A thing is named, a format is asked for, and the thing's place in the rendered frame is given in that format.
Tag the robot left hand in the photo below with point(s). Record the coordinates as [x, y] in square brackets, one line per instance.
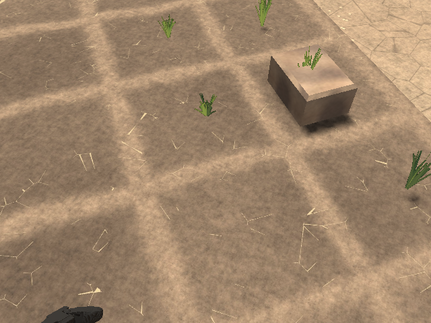
[89, 314]

